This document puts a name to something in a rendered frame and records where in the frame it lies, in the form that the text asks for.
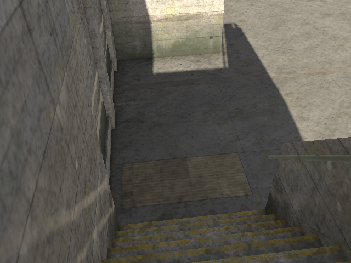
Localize stairs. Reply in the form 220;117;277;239
102;209;351;263

